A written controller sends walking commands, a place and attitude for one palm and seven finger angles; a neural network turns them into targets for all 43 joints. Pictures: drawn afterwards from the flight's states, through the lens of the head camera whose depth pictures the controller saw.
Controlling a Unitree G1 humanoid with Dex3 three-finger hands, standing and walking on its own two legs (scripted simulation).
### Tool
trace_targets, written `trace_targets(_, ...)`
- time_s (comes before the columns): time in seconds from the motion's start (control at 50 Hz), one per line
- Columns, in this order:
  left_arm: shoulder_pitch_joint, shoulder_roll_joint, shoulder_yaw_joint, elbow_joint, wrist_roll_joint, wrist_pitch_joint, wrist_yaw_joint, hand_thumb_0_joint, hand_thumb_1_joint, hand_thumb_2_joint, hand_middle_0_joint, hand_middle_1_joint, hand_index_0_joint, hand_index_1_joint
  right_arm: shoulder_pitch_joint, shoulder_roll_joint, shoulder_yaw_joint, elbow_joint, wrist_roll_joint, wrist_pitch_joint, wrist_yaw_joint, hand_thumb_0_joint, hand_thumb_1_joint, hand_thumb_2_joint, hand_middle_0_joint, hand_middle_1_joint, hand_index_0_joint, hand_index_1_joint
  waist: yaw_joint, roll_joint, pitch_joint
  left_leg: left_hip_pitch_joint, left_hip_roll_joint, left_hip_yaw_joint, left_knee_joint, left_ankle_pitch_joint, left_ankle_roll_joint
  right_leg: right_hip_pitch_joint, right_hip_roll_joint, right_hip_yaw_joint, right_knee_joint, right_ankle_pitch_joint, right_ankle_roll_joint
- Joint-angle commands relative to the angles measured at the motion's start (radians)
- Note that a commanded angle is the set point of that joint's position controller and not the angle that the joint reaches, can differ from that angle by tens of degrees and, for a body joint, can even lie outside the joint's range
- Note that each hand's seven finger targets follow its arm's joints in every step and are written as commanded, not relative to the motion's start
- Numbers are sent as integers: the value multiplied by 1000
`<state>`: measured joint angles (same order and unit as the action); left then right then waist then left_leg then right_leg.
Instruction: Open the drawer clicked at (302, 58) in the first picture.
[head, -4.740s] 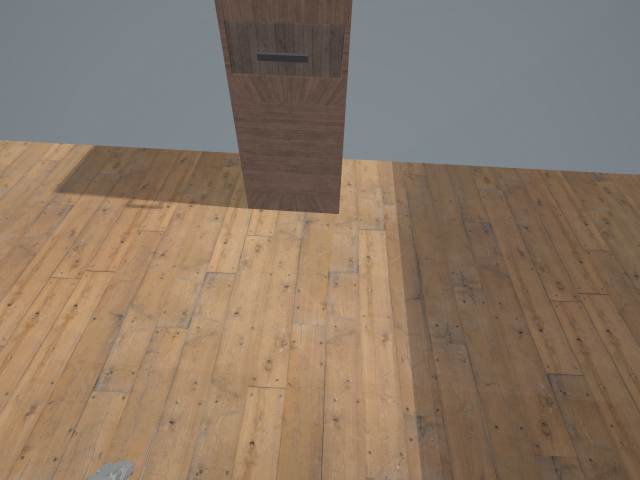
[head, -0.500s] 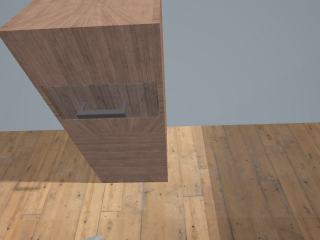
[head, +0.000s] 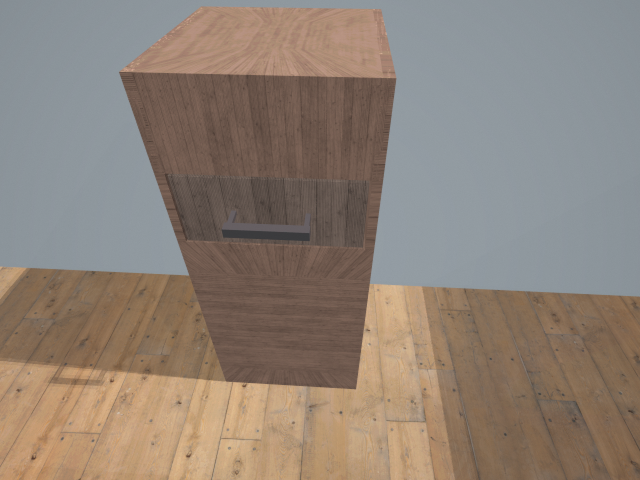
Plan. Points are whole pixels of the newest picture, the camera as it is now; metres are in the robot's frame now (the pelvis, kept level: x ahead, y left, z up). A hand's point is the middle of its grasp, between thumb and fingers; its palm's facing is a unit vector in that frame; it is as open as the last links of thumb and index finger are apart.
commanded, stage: come to a stop and stand still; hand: left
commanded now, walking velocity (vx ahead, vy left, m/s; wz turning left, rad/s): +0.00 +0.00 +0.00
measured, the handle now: (268, 224) +0.59 +0.16 -0.02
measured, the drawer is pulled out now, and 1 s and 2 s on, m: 0.00 0.00 0.00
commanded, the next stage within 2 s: look again from close up in 0.46 s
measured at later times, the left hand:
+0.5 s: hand out of the picture -0.02 +0.19 -0.16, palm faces +0.03 -0.98 -0.19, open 7.4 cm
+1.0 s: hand out of the picture +0.03 +0.16 -0.16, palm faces +0.05 -0.98 -0.20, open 7.3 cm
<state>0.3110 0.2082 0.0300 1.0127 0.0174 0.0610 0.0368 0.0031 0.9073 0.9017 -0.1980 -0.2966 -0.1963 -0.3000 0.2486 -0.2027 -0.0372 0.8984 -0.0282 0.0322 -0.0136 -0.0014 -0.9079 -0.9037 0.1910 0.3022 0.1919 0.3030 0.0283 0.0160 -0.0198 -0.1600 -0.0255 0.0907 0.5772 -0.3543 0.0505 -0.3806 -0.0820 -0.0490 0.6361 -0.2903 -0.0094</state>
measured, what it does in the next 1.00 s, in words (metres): stands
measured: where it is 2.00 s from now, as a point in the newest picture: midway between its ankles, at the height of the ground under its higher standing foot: outside the picture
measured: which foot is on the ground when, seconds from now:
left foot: down 0.00-1.00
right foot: down 0.00-1.00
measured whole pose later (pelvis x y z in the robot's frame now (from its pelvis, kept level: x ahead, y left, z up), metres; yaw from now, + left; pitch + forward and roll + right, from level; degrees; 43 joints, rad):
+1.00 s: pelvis +0.04 -0.01 +0.01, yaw +1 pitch -1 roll +0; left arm 0.29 0.13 -0.01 1.12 0.00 -0.02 0.04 0.01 0.94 0.90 -0.20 -0.30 -0.20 -0.30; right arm 0.29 -0.15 0.02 1.12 -0.01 -0.03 -0.04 0.00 -0.91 -0.90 0.19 0.30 0.19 0.30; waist 0.00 0.03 0.03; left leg -0.08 -0.02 0.07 0.41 -0.31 0.03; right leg -0.23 0.02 -0.01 0.47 -0.22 -0.03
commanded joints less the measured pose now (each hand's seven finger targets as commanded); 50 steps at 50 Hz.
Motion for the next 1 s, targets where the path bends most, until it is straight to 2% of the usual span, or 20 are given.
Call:
trace_targets(0.0, 13, 49, 1, -64, 5, -25, -15, 0, 900, 900, -200, -300, -200, -300, -64, -129, -9, -75, 3, -22, -3, 0, -900, -900, 200, 300, 200, 300, 8, 71, 211, -350, 198, -196, -352, -118, 57, 93, 52, 20, 59, 22, -3)
trace_targets(0.04, 36, 57, -1, -57, 7, -34, -18, 0, 900, 900, -200, -300, -200, -300, -46, -116, -2, -61, 7, -26, -5, 0, -900, -900, 200, 300, 200, 300, 10, 45, 223, -336, 180, -198, -346, -172, 47, 118, 46, 36, -40, 54, -8)
trace_targets(0.06, 40, 58, -4, -58, 6, -42, -16, 0, 900, 900, -200, -300, -200, -300, -26, -106, 2, -52, 10, -29, -6, 0, -900, -900, 200, 300, 200, 300, 6, 25, 218, -324, 166, -207, -333, -189, 40, 130, 35, 65, -108, 46, -15)
trace_targets(0.08, 45, 60, -7, -58, 6, -50, -15, 0, 900, 900, -200, -300, -200, -300, -3, -97, 5, -44, 10, -32, -6, 0, -900, -900, 200, 300, 200, 300, -4, 0, 206, -288, 143, -211, -323, -182, 32, 122, 26, 101, -164, 31, -27)
trace_targets(0.1, 43, 60, -11, -58, 6, -57, -13, 0, 900, 900, -200, -300, -200, -300, 14, -90, 7, -35, 12, -37, -6, 0, -900, -900, 200, 300, 200, 300, -16, 3, 189, -244, 129, -212, -320, -150, 27, 108, 9, 129, -200, 22, -38)
trace_targets(0.12, 28, 70, -9, -52, 4, -63, -15, 0, 900, 900, -200, -300, -200, -300, 40, -93, 7, -24, 13, -38, -5, 0, -900, -900, 200, 300, 200, 300, -29, -65, 145, -204, 127, -206, -313, -157, 23, 98, 13, 145, -212, -29, -39)
trace_targets(0.14, 9, 71, -7, -54, 3, -65, -14, 0, 900, 900, -200, -300, -200, -300, 60, -98, 4, -13, 12, -37, -5, 0, -900, -900, 200, 300, 200, 300, -38, -131, 129, -180, 132, -212, -309, -150, 26, 91, 14, 136, -215, -50, -37)
trace_targets(0.16, 7, 58, -8, -55, 2, -67, -13, 0, 900, 900, -200, -300, -200, -300, 75, -106, 5, -3, 11, -41, -5, 0, -900, -900, 200, 300, 200, 300, -41, -134, 106, -157, 135, -209, -315, -146, 25, 88, 13, 132, -217, -56, -34)
trace_targets(0.18, 7, 54, -10, -54, 1, -67, -13, 0, 900, 900, -200, -300, -200, -300, 82, -105, 8, 7, 11, -43, -5, 0, -900, -900, 200, 300, 200, 300, -40, -122, 103, -158, 135, -210, -322, -147, 25, 92, 10, 132, -219, -55, -33)
trace_targets(0.22, 25, 46, -11, -41, 0, -69, -12, 0, 900, 900, -200, -300, -200, -300, 77, -97, 13, 28, 9, -48, -6, 0, -900, -900, 200, 300, 200, 300, -33, -22, 97, -154, 132, -211, -344, -146, 21, 103, 13, 131, -211, -20, -36)
trace_targets(0.26, 33, 45, -11, -31, 1, -70, -12, 0, 900, 900, -200, -300, -200, -300, 75, -91, 17, 41, 9, -51, -7, 0, -900, -900, 200, 300, 200, 300, -25, 32, 101, -176, 136, -216, -363, -158, 21, 130, 17, 121, -201, 12, -37)
trace_targets(0.32, 43, 34, -15, -6, 0, -71, -12, 0, 900, 900, -200, -300, -200, -300, 85, -84, 22, 66, 10, -51, -9, 0, -900, -900, 200, 300, 200, 300, -23, 30, 116, -192, 134, -221, -371, -156, 19, 144, 18, 127, -200, 31, -40)
trace_targets(0.4, 42, 22, -16, 13, 1, -73, -10, 0, 900, 900, -200, -300, -200, -300, 112, -75, 25, 98, 11, -52, -11, 0, -900, -900, 200, 300, 200, 300, -23, -11, 135, -203, 135, -224, -372, -160, 19, 150, 15, 134, -205, 23, -39)
trace_targets(0.54, 39, 7, -22, 40, -3, -80, -6, 0, 900, 900, -200, -300, -200, -300, 138, -53, 33, 141, 14, -60, -15, 0, -900, -900, 200, 300, 200, 300, -29, -16, 140, -165, 130, -202, -349, -55, 14, 159, 4, 142, -216, 86, -40)
trace_targets(0.66, 34, -1, -27, 61, -8, -87, -3, 0, 900, 900, -200, -300, -200, -300, 151, -38, 41, 172, 16, -69, -22, 0, -900, -900, 200, 300, 200, 300, -36, -24, 110, -96, 127, -158, -305, 113, 7, 175, -5, 148, -219, 184, -39)
trace_targets(0.78, 29, 2, -27, 73, -10, -91, -2, 0, 900, 900, -200, -300, -200, -300, 148, -30, 42, 192, 17, -73, -26, 0, -900, -900, 200, 300, 200, 300, -40, -37, 77, -41, 125, -132, -267, 212, 3, 197, -14, 154, -216, 271, -42)
trace_targets(0.98, 24, 10, -24, 77, -11, -94, 0, 0, 900, 900, -200, -300, -200, -300, 135, -22, 40, 218, 17, -71, -31, 0, -900, -900, 200, 300, 200, 300, -41, -27, 63, -5, 125, -114, -240, 259, -8, 231, -23, 158, -220, 373, -52)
